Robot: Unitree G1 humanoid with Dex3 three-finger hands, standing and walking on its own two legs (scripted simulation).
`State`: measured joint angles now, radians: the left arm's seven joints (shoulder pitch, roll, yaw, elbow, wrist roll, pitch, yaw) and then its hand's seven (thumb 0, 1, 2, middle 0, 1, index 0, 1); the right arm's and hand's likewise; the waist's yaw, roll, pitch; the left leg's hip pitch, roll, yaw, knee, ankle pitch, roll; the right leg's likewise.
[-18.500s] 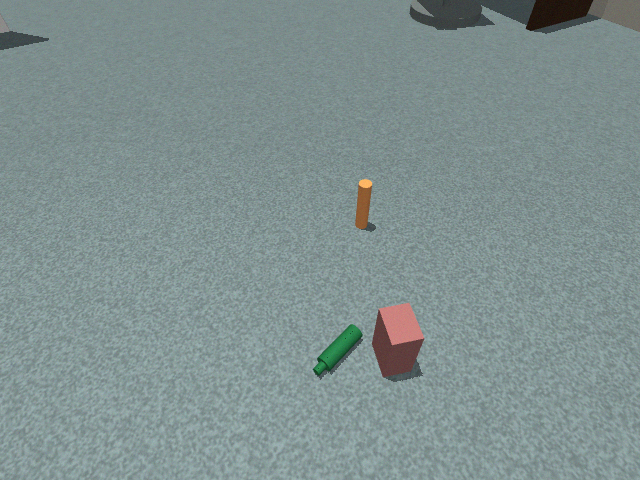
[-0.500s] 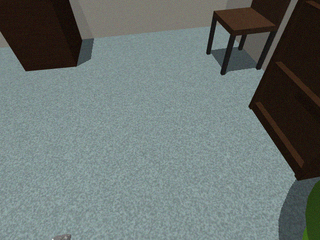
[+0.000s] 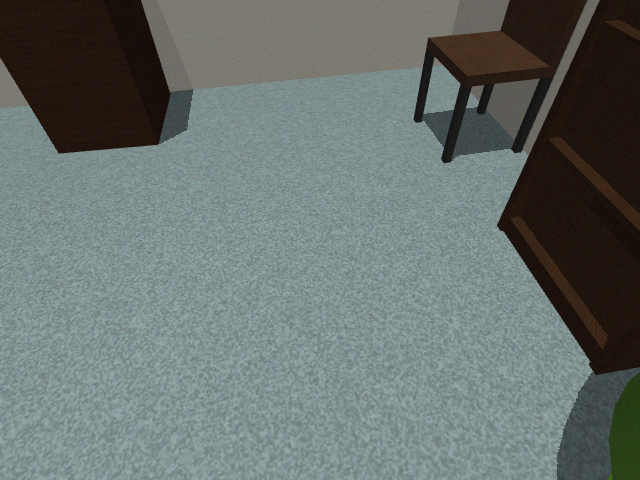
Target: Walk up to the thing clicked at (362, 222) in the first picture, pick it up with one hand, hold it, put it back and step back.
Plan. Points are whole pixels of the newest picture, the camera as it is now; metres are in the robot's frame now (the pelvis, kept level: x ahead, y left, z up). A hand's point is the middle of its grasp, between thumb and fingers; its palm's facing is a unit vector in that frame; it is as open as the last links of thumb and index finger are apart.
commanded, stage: stand
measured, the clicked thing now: out of the picture -0.52 +0.98 -0.67
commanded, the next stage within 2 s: none
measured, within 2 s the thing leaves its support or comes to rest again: neither
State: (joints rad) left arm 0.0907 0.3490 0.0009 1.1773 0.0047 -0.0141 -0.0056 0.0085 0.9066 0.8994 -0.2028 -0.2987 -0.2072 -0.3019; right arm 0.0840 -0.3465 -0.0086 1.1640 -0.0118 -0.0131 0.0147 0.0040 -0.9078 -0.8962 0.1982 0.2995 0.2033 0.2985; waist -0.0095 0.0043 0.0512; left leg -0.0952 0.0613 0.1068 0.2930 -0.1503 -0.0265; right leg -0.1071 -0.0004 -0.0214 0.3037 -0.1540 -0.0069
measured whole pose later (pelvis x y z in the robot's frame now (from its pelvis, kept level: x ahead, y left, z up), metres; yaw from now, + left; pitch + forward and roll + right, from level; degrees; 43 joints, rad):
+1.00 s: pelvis +0.02 +0.00 +0.00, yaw +1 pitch -1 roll +0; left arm 0.09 0.35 0.00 1.15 0.00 -0.02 0.00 0.01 0.91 0.90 -0.20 -0.30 -0.21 -0.30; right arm 0.09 -0.34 0.00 1.15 -0.01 -0.01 0.01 0.00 -0.91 -0.90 0.20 0.30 0.20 0.30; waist -0.01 0.00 0.04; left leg -0.09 0.06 0.09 0.29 -0.17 -0.03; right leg -0.09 0.00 -0.04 0.29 -0.18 -0.01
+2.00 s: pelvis +0.03 +0.00 +0.00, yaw +1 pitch -2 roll +0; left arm 0.11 0.35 0.00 1.14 0.01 -0.02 0.00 0.01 0.91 0.90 -0.20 -0.30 -0.21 -0.30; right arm 0.10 -0.34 0.00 1.14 -0.01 -0.01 0.01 0.00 -0.91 -0.90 0.20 0.30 0.20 0.30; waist -0.01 0.00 0.04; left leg -0.07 0.06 0.09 0.28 -0.18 -0.03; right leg -0.07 0.00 -0.04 0.28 -0.19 -0.01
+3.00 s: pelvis +0.15 +0.05 -0.01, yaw +0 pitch -4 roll +0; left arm 0.22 0.43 0.06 0.93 0.01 -0.01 -0.07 0.01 0.91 0.90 -0.20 -0.30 -0.20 -0.30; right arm 0.35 -0.38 -0.07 0.89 -0.02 -0.07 0.04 0.00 -0.90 -0.90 0.20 0.30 0.21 0.30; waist -0.02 -0.05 0.11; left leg -0.02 0.00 0.08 0.40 -0.30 0.03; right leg -0.45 -0.06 0.02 0.76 -0.25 -0.01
